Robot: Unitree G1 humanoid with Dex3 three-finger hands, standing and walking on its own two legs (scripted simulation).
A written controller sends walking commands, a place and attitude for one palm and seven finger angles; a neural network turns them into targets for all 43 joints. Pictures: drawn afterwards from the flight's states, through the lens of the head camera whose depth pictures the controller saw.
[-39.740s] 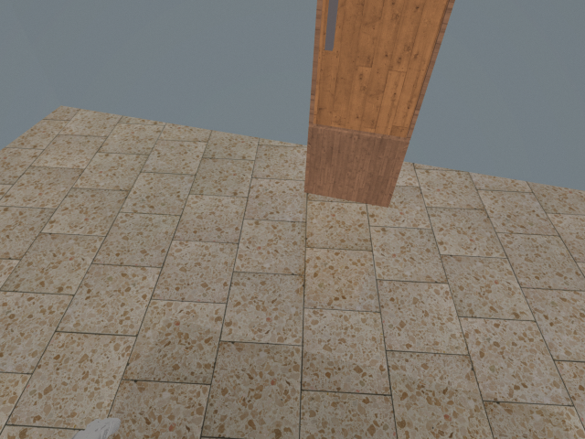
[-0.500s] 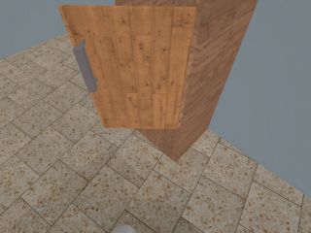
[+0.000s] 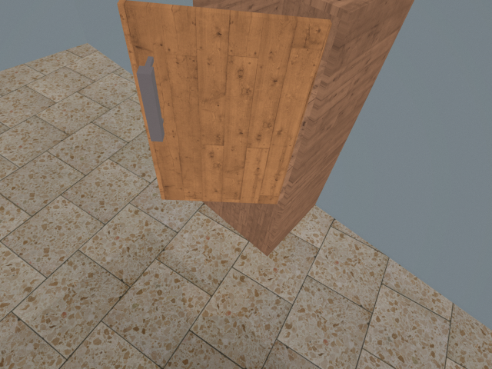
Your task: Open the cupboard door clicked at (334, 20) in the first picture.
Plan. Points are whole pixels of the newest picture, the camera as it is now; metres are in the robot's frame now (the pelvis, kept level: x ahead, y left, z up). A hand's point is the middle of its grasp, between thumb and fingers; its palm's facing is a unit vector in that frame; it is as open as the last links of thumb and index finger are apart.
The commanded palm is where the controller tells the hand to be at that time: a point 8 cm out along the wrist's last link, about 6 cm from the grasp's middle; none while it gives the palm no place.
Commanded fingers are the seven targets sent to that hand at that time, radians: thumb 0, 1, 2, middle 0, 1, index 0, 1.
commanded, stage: come to a stop and stand still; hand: left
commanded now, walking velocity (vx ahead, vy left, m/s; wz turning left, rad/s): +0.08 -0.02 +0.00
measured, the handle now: (154, 100) +0.61 +0.25 +0.06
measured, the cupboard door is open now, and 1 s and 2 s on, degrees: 42 42 42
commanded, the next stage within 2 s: look again from close up in 1.62 s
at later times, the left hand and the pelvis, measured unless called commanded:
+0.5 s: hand out of the picture -0.05 +0.10 -0.16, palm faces +0.12 -0.97 -0.20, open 7.3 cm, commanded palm none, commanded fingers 0.00 0.90 0.90 -0.20 -0.30 -0.20 -0.30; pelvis -0.03 -0.06 +0.00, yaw +3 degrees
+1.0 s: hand out of the picture +0.01 +0.17 -0.19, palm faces +0.07 -0.98 -0.18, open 7.4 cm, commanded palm none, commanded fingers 0.00 0.90 0.90 -0.20 -0.30 -0.20 -0.30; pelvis +0.00 -0.01 -0.01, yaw +1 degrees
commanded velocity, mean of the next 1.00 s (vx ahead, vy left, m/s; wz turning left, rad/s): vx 0.04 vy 0.04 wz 0.00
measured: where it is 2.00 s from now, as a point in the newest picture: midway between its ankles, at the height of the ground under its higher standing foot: outside the picture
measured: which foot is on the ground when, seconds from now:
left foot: down 0.00-0.22, up 0.24-0.64, down 0.66-1.00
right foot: up 0.00-0.20, down 0.22-1.00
